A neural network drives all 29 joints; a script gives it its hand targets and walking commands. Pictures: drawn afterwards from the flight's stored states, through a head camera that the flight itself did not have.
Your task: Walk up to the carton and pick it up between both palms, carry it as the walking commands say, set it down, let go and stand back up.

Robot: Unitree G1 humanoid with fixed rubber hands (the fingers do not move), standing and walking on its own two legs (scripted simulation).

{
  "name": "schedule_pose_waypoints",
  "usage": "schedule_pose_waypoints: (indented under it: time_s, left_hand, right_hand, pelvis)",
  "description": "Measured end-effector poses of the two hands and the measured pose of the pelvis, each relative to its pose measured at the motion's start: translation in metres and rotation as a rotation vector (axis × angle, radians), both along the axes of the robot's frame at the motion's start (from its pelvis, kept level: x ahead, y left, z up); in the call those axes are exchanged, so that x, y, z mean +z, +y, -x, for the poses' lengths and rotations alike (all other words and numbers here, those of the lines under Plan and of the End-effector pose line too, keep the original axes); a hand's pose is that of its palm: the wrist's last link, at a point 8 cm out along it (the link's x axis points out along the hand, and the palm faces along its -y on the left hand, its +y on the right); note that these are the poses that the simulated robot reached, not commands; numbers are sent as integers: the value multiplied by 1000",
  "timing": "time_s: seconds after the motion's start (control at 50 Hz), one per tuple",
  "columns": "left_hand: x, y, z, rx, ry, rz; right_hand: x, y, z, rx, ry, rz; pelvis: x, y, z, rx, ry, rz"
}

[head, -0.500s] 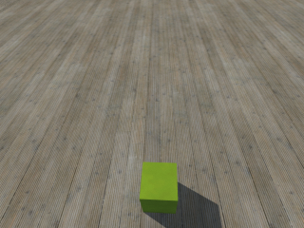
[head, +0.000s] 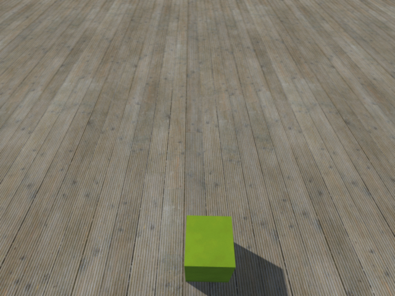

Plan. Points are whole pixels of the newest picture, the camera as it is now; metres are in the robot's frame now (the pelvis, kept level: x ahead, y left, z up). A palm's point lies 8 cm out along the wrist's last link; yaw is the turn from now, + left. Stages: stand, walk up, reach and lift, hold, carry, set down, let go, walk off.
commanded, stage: walk up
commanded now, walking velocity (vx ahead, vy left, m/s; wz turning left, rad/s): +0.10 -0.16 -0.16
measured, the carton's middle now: (208, 249) +0.41 -0.04 -0.65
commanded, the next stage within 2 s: stand in 0.70 s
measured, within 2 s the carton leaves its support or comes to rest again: neither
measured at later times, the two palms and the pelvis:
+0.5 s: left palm out of the picture +0.04 +0.17 -0.14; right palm out of the picture +0.01 -0.26 -0.15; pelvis +0.03 -0.05 +0.00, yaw -2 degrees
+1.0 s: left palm out of the picture +0.04 +0.17 -0.15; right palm out of the picture +0.03 -0.26 -0.16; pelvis +0.02 -0.05 -0.01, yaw -2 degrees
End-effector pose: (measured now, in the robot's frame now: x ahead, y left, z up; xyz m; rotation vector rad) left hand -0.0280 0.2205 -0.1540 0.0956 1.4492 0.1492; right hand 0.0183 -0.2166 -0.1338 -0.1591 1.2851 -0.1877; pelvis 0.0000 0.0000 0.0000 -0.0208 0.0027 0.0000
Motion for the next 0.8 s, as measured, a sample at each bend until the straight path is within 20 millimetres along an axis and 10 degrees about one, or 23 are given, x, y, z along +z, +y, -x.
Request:
schedule_pose_waypoints:
  time_s: [0.32,0.8]
  left_hand:
    - [18,-39,-76,-72,-127,-62]
    - [10,-56,-33,-20,-19,-30]
  right_hand:
    - [-21,-36,19,-79,136,-83]
    - [-19,-36,11,-55,150,-83]
  pelvis:
    - [0,-37,-28,-27,-10,-21]
    - [0,-48,-29,-27,-33,-19]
